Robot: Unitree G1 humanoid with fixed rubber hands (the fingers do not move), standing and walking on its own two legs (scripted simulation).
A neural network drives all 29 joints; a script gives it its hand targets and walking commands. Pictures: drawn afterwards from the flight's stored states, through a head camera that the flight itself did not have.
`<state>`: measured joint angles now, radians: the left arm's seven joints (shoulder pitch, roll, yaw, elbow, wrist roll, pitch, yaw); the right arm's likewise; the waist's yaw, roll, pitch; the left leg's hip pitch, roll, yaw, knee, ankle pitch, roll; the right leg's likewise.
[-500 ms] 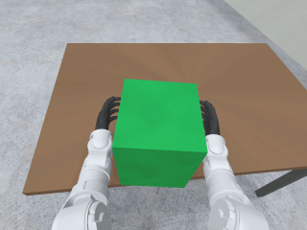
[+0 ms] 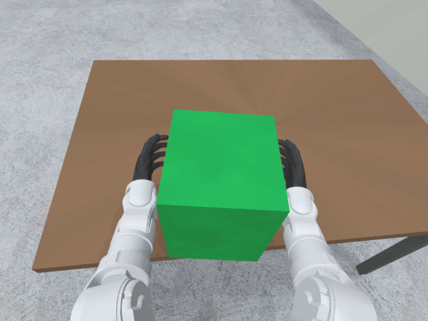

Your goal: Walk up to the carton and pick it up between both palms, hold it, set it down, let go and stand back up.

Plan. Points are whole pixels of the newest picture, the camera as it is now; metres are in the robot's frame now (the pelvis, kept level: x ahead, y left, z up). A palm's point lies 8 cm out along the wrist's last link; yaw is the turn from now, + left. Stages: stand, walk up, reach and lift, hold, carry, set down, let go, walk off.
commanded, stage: reach and lift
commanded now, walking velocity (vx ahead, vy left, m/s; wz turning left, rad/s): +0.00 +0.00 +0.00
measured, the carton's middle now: (218, 190) +0.38 +0.01 -0.01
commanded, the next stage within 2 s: none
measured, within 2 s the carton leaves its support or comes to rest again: leaves its support in 0.30 s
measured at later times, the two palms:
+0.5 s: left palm (141, 167) +0.37 +0.16 +0.07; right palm (297, 174) +0.38 -0.13 +0.08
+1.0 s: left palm (129, 151) +0.36 +0.17 +0.13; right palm (304, 162) +0.37 -0.12 +0.13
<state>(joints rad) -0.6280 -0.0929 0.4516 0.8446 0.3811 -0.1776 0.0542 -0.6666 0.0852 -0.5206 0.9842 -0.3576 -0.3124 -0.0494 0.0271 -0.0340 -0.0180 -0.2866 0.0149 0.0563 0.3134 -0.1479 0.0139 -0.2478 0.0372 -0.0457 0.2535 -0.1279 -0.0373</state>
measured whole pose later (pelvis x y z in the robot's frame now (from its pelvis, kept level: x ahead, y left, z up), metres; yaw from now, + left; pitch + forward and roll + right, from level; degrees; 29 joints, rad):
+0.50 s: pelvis -0.01 +0.00 +0.00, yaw +2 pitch +4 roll -1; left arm -0.63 -0.03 0.31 0.87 0.21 -0.08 0.11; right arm -0.68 0.03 -0.27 0.99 -0.11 -0.20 -0.13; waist 0.00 -0.01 -0.06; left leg -0.25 0.01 0.03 0.33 -0.15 0.01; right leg -0.19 0.03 -0.07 0.25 -0.13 -0.04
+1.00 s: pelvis -0.02 +0.01 +0.00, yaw +2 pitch -4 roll -1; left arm -0.65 -0.05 0.30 0.53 0.27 0.32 0.06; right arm -0.72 0.01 -0.21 0.86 -0.01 0.05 -0.13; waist -0.03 -0.05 0.01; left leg -0.10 0.00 0.03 0.31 -0.15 0.02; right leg -0.05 0.02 -0.07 0.24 -0.13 -0.02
